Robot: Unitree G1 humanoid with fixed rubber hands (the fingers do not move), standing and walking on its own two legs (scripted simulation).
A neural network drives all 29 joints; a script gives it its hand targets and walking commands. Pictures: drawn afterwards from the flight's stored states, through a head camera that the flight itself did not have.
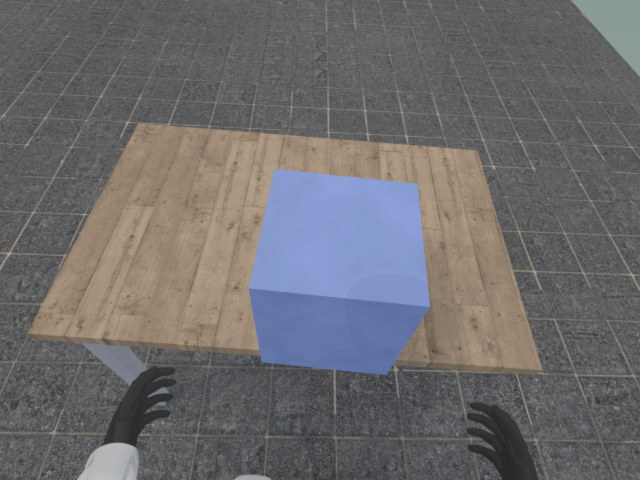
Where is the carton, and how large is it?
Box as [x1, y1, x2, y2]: [249, 169, 429, 374]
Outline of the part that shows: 274,169 249,285 249,292 261,361 386,374 429,307 417,184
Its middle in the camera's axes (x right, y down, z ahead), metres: +0.03 +0.06 +0.60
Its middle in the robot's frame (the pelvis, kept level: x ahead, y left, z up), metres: +0.40 +0.01 -0.05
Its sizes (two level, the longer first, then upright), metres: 0.210 0.200 0.250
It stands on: a table, 0.60 m high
